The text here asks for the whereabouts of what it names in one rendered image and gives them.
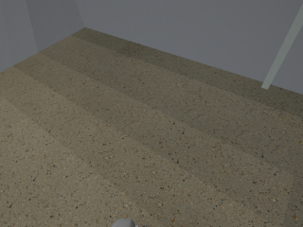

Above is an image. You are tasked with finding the panel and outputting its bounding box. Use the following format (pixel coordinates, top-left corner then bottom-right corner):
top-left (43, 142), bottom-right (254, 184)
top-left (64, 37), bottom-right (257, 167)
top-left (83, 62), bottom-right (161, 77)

top-left (261, 4), bottom-right (303, 90)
